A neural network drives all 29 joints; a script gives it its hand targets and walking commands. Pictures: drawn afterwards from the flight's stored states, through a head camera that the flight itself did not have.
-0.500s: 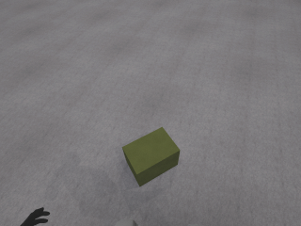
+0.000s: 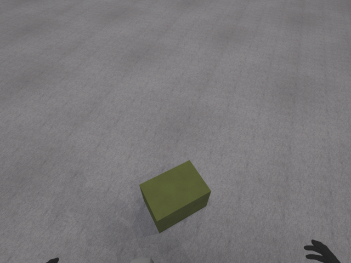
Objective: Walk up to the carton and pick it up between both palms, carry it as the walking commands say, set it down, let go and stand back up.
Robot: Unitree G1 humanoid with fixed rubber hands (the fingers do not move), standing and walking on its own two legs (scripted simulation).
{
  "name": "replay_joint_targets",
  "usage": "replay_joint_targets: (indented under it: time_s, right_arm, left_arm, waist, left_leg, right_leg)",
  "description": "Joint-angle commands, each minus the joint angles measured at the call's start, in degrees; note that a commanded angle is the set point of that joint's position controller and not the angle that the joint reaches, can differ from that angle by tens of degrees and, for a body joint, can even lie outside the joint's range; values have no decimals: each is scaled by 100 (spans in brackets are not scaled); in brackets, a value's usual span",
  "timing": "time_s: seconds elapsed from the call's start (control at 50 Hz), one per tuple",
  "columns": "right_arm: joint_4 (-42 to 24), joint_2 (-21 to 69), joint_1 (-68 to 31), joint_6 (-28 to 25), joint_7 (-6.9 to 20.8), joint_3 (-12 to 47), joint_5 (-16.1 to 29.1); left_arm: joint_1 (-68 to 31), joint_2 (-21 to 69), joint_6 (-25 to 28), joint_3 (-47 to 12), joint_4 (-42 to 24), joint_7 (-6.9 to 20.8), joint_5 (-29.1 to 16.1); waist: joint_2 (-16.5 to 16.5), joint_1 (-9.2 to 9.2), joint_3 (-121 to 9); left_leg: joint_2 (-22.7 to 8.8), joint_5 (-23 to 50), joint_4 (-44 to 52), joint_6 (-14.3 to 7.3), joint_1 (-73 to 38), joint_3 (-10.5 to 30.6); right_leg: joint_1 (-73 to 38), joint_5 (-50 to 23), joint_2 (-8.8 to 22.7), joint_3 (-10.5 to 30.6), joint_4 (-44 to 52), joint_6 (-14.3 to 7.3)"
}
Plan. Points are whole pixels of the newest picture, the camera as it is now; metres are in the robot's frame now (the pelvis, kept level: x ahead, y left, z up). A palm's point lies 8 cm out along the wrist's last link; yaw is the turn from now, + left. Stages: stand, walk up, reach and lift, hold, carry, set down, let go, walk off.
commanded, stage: walk up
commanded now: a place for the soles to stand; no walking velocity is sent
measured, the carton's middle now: (174, 196) +0.52 +0.04 -0.65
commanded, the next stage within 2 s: none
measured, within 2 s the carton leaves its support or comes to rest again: neither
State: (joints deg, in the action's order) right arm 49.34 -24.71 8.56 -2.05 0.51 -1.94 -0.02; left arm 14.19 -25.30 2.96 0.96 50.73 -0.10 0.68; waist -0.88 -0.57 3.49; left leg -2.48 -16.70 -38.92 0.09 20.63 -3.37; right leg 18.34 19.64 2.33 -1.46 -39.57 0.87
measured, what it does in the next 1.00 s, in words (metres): steps to the right: right foot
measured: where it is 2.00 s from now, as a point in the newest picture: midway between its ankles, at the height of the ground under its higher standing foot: outside the picture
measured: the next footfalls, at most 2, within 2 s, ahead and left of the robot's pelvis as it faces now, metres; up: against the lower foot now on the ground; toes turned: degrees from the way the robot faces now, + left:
right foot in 0.80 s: +0.17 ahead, -0.24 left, +0.00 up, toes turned +6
left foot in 1.08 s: +0.16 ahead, -0.05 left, +0.00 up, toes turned +19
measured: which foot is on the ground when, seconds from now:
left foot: down 0.00-0.80, up 0.82-1.00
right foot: down 0.00-0.50, up 0.52-0.78, down 0.80-1.00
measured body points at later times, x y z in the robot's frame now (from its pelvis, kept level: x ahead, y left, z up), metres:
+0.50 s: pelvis +0.02 -0.01 +0.03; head +0.03 +0.00 +0.48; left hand +0.16 +0.31 -0.09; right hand +0.13 -0.33 -0.08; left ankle +0.04 +0.12 -0.72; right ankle +0.02 -0.13 -0.72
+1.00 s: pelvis +0.09 -0.14 +0.00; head +0.11 -0.12 +0.45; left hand +0.11 +0.21 -0.09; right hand +0.24 -0.49 -0.07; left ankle +0.10 -0.03 -0.69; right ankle +0.13 -0.25 -0.72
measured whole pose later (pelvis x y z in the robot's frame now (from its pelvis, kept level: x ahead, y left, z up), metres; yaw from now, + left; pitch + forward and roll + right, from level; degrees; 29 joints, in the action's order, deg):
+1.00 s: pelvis +0.09 -0.14 +0.00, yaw +14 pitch -1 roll +0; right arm 47.7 -29.6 20.3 -4.1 -4.3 -4.2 -0.9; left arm 13.8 -26.3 -3.0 6.7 38.6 4.5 3.4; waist -2.0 -2.2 4.6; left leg -0.6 -27.1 -54.0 0.1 28.0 -3.0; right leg 18.3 20.0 3.2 -7.4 -39.2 -2.6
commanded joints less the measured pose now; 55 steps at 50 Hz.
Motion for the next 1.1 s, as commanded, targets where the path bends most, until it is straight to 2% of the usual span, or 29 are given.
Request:
replay_joint_targets:
  time_s: [0.0,0.04,0.12,0.2,0.46,0.48,0.5,0.52,0.54,0.56,0.58,0.62,0.64,0.7,0.74,0.76,0.78,0.8,0.82,0.84,0.88,0.9,0.92,0.96,1.0,1.02,1.04,1.06,1.08]
  right_arm:
    - [41,-1104,-218,-104,-17,-191,-13]
    - [215,-1056,-389,-110,-31,-138,31]
    - [595,-980,-591,-59,-48,-101,52]
    - [916,-920,-782,-24,-42,-64,56]
    - [1390,-850,-1033,-7,-37,-17,1]
    - [1375,-1783,512,-119,-188,-408,56]
    - [1358,-2105,1017,-175,-277,-584,-46]
    - [1170,-2183,1164,-234,-370,-711,-84]
    - [911,-2076,904,-298,-458,-732,-60]
    - [725,-1937,766,-338,-492,-710,-64]
    - [558,-1842,648,-360,-498,-687,-63]
    - [300,-1862,614,-391,-490,-681,-113]
    - [207,-1933,686,-401,-495,-696,-151]
    - [-55,-2172,897,-388,-546,-753,-230]
    - [-246,-2245,830,-345,-594,-744,-283]
    - [-329,-2215,775,-318,-618,-714,-295]
    - [-387,-1951,934,-277,-658,-607,-352]
    - [-499,-1408,1137,-254,-699,-410,-335]
    - [-634,-1259,978,-230,-794,-361,-199]
    - [-504,-1620,1099,-222,-842,-470,-67]
    - [-293,-1880,1616,-237,-711,-575,-51]
    - [-174,-1838,1868,-239,-641,-570,-72]
    - [-177,-1696,1914,-237,-552,-552,-92]
    - [-367,-1454,1617,-254,-426,-474,-71]
    - [-452,-1276,1598,-314,-348,-399,-65]
    - [-471,-1235,1658,-357,-335,-388,-91]
    - [-509,-1294,1677,-395,-344,-423,-120]
    - [-616,-1534,1734,-427,-372,-497,-187]
    - [-828,-2148,1688,-457,-403,-618,-232]
  left_arm:
    - [-251,-1025,53,189,-40,-16,-84]
    - [-299,-1025,39,175,138,-15,-107]
    - [-692,-1005,-8,125,414,-28,-110]
    - [-1041,-937,-53,76,668,-30,-106]
    - [-1469,-819,-116,61,1081,1,-70]
    - [-1674,-1483,-299,570,304,241,340]
    - [-1787,-1206,-426,515,-5,377,367]
    - [-1919,-998,-504,529,-331,454,432]
    - [-1788,-978,-554,571,-470,511,423]
    - [-1585,-1050,-575,629,-529,554,405]
    - [-1430,-1071,-589,673,-621,596,399]
    - [-1295,-1053,-648,750,-836,703,398]
    - [-1313,-1041,-687,784,-966,745,384]
    - [-1307,-1116,-760,873,-1257,807,352]
    - [-920,-1183,-755,946,-1303,785,335]
    - [-527,-1184,-730,986,-1253,753,324]
    - [111,-1319,-672,1079,-1097,694,340]
    - [807,-1639,-618,1157,-1049,603,447]
    - [436,-2104,-581,1164,-1355,554,417]
    - [-79,-1962,-554,1131,-1495,532,304]
    - [-473,-1613,-566,1032,-1577,474,267]
    - [-587,-1453,-571,992,-1631,460,281]
    - [-550,-1344,-561,948,-1656,442,290]
    - [-277,-1336,-485,882,-1667,389,273]
    - [-292,-1353,-432,829,-1673,350,176]
    - [-256,-1290,-425,777,-1656,345,119]
    - [-134,-1116,-405,672,-1644,340,66]
    - [-4,-880,-371,590,-1662,319,20]
    - [-34,-762,-378,563,-1832,327,-36]
  waist:
    - [102,-10,-492]
    - [-17,-64,-595]
    - [10,6,-559]
    - [-77,19,-574]
    - [67,41,-540]
    - [-493,357,-466]
    - [312,575,-220]
    - [561,590,-13]
    - [396,368,53]
    - [302,230,8]
    - [383,131,-71]
    - [590,81,-211]
    - [751,92,-174]
    - [1038,112,-58]
    - [1159,-63,-179]
    - [1093,-302,-242]
    - [385,-602,-384]
    - [-1171,-957,-264]
    - [-1924,-864,4]
    - [-1185,-477,117]
    - [-865,-85,98]
    - [-1015,5,74]
    - [-1059,10,126]
    - [-898,-96,149]
    - [-634,42,-41]
    - [-482,154,-196]
    - [-220,242,-358]
    - [429,362,-490]
    - [1592,341,-475]
  left_leg:
    - [-650,710,953,-442,-679,921]
    - [-616,1044,969,-387,-682,801]
    - [-506,1244,1171,-239,-968,576]
    - [-548,1400,1479,-190,-1203,537]
    - [-624,1208,2188,-79,-1515,472]
    - [-884,-266,2100,-574,-1560,1242]
    - [-1555,-1105,2500,-997,-2438,2489]
    - [-2120,-1707,2758,-1393,-2614,3336]
    - [-2194,-1686,2678,-1463,-2381,3256]
    - [-1996,-1344,2566,-1378,-2117,2949]
    - [-1780,-1040,2469,-1259,-1836,2617]
    - [-1384,-690,2262,-1127,-1039,1985]
    - [-1300,-748,2201,-1111,-681,1840]
    - [-1161,-1230,1952,-1055,87,1735]
    - [-1067,-1241,1657,-1005,558,1636]
    - [-941,-1179,1291,-914,929,1473]
    - [-559,-1373,232,-743,1558,1167]
    - [231,-1631,-1575,-498,2342,592]
    - [663,-2173,-2649,-215,3089,408]
    - [263,-1577,-3097,-210,2411,860]
    - [-59,-1155,-2702,8,1649,565]
    - [-102,-1088,-2324,80,1284,308]
    - [-54,-1085,-1953,113,939,188]
    - [-15,-1018,-1266,0,603,237]
    - [145,-689,-432,-163,-31,226]
    - [319,-384,144,-240,-568,140]
    - [437,-227,581,-304,-1244,219]
    - [-72,-430,1152,-503,-1814,1220]
    - [-1552,-170,1677,-1316,-1997,3992]
  right_leg:
    - [85,-913,360,551,884,-394]
    - [-288,-1344,404,569,1003,-394]
    - [-428,-1705,532,697,1339,-398]
    - [-649,-1770,535,665,1666,-317]
    - [-990,-1516,532,589,2344,-234]
    - [-373,490,145,-30,1041,-364]
    - [1327,1103,-38,11,-87,-326]
    - [2388,1064,164,534,-1093,-268]
    - [2611,605,415,903,-1561,-223]
    - [2473,366,508,958,-1770,-167]
    - [2225,248,562,983,-1811,-98]
    - [1468,207,425,758,-1650,29]
    - [1220,248,388,668,-1509,50]
    - [654,404,267,431,-1065,2]
    - [-5,651,121,123,-733,-89]
    - [-572,585,4,-77,-244,-178]
    - [-1443,758,-204,-108,263,-249]
    - [-1688,1952,561,1155,1575,-543]
    - [-888,3262,2161,3481,3032,-981]
    - [-314,2955,2024,3199,3084,-1134]
    - [59,2378,1543,1954,2399,-1336]
    - [146,1896,1335,1463,2164,-1365]
    - [305,1446,1264,1153,2055,-1436]
    - [331,742,1564,1141,1950,-1566]
    - [284,-157,1670,908,1497,-1431]
    - [381,-332,1611,656,1064,-1259]
    - [639,-544,1457,331,470,-992]
    - [1146,-553,1118,-40,-523,-566]
    - [2259,533,67,-218,-1626,-95]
